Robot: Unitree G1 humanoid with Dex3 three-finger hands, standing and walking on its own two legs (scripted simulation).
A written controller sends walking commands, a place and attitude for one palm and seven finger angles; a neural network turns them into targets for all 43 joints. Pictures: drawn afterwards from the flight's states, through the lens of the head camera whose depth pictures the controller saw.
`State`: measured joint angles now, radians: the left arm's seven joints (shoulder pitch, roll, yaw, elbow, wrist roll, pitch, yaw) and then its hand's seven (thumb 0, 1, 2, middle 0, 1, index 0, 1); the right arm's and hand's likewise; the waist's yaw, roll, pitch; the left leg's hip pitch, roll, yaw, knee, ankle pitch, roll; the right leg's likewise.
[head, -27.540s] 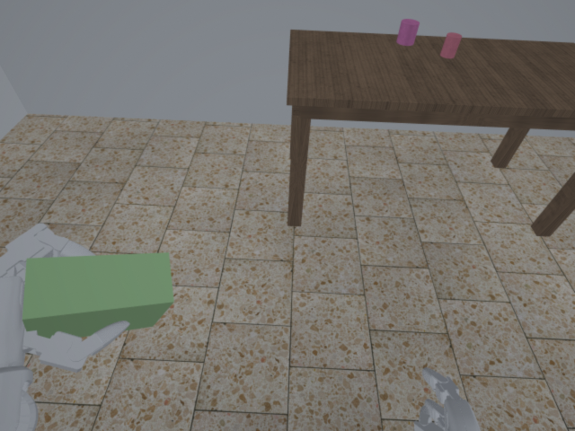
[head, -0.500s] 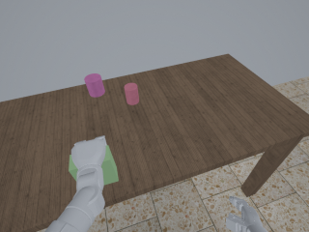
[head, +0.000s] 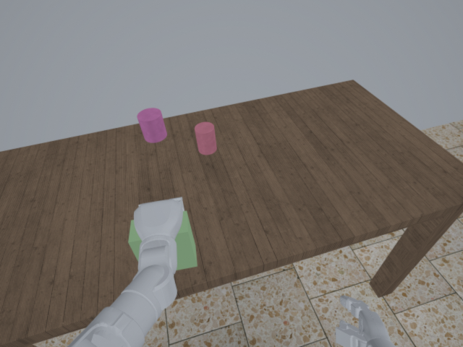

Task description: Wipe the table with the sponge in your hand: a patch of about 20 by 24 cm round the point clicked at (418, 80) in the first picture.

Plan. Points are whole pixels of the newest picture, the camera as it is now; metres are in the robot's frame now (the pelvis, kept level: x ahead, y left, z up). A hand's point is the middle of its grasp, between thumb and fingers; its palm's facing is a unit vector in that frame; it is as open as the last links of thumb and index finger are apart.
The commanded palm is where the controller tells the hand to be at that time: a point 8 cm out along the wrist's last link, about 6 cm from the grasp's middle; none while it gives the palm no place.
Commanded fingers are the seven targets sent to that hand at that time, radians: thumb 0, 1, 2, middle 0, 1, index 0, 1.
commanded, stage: slide across to the third lane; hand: left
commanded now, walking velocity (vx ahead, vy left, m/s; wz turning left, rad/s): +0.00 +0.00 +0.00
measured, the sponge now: (167, 249) +0.31 +0.19 -0.04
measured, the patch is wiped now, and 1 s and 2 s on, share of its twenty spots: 0.80 0.80 0.95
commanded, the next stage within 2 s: wipe forward along the third lane in 0.18 s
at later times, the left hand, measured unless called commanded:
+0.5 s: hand (189, 226) +0.35 +0.14 +0.00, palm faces -0.10 -0.02 -1.00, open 9.8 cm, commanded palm +0.33 +0.13 +0.04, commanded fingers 0.00 0.10 1.30 -1.20 -1.60 -1.20 -1.60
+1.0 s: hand (188, 205) +0.40 +0.15 +0.00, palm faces -0.11 +0.00 -0.99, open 9.8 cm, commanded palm +0.38 +0.15 +0.04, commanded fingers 0.00 0.10 1.30 -1.20 -1.60 -1.20 -1.60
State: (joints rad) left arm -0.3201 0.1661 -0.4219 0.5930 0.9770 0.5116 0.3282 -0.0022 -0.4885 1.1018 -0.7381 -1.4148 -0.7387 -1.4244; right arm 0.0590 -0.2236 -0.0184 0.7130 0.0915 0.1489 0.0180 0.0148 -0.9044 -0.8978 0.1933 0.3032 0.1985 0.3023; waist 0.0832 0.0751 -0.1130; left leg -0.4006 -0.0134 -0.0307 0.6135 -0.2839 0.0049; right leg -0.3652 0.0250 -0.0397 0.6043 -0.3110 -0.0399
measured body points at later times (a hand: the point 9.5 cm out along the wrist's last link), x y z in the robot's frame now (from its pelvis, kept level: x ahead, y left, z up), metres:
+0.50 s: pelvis -0.01 -0.02 +0.00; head -0.01 -0.04 +0.45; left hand +0.35 +0.14 +0.06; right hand +0.16 -0.25 -0.12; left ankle +0.02 +0.12 -0.73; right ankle +0.00 -0.10 -0.73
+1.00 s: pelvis -0.03 -0.02 -0.01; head +0.00 -0.04 +0.44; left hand +0.40 +0.15 +0.06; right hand +0.06 -0.28 -0.15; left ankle +0.02 +0.12 -0.73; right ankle +0.00 -0.10 -0.73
